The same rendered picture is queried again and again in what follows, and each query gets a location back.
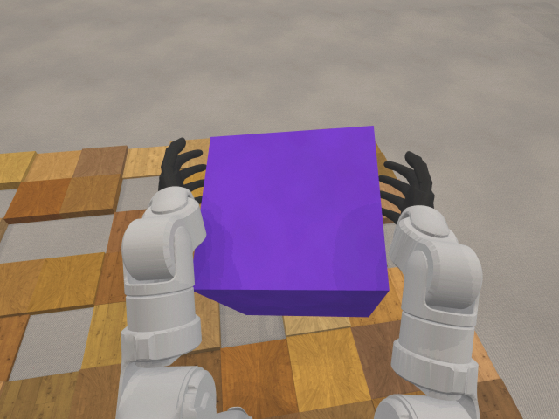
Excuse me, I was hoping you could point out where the right robot forearm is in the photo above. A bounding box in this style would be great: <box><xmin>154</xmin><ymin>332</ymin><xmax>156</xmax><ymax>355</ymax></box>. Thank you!
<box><xmin>388</xmin><ymin>205</ymin><xmax>483</xmax><ymax>419</ymax></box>

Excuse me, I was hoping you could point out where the left robot forearm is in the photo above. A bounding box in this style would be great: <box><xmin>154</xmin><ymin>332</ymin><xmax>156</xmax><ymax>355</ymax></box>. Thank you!
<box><xmin>115</xmin><ymin>186</ymin><xmax>206</xmax><ymax>419</ymax></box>

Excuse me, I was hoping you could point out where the robot left shin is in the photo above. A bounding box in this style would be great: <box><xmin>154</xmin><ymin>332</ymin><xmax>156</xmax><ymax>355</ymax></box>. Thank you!
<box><xmin>227</xmin><ymin>407</ymin><xmax>247</xmax><ymax>414</ymax></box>

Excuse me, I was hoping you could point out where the carton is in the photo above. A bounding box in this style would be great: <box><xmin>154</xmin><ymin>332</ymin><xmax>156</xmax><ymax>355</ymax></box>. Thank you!
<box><xmin>193</xmin><ymin>126</ymin><xmax>390</xmax><ymax>317</ymax></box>

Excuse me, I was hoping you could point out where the left robot hand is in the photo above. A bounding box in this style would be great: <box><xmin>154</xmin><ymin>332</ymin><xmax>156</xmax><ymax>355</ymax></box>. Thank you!
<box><xmin>158</xmin><ymin>137</ymin><xmax>207</xmax><ymax>203</ymax></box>

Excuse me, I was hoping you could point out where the right robot hand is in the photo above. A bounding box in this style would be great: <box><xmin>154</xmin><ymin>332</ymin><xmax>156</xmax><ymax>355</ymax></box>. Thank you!
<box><xmin>378</xmin><ymin>151</ymin><xmax>435</xmax><ymax>225</ymax></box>

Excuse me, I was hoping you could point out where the robot right upper arm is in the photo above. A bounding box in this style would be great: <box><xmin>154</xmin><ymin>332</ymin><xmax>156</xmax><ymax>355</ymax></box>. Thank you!
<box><xmin>374</xmin><ymin>394</ymin><xmax>472</xmax><ymax>419</ymax></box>

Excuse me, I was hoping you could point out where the robot left upper arm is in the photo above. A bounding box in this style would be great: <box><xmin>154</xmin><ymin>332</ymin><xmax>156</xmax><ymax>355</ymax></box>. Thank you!
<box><xmin>117</xmin><ymin>366</ymin><xmax>217</xmax><ymax>419</ymax></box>

